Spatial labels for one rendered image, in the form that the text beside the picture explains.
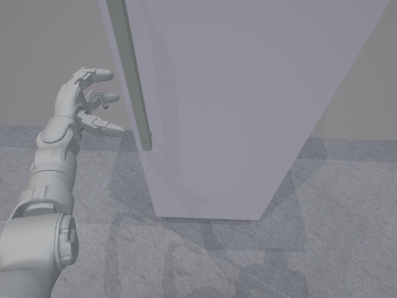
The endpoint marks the handle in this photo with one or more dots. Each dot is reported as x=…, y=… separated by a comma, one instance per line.
x=121, y=26

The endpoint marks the left robot forearm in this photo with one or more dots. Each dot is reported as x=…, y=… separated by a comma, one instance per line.
x=52, y=175

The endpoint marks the left robot hand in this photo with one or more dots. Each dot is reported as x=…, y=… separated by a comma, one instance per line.
x=71, y=101

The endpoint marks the fridge door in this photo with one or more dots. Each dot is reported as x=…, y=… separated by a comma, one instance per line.
x=232, y=90

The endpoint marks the left robot upper arm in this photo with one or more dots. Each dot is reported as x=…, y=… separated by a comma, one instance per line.
x=33, y=252

